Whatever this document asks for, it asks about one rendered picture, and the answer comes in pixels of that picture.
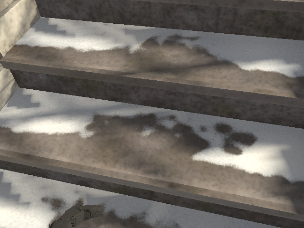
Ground robot left hand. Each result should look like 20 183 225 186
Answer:
49 204 105 228

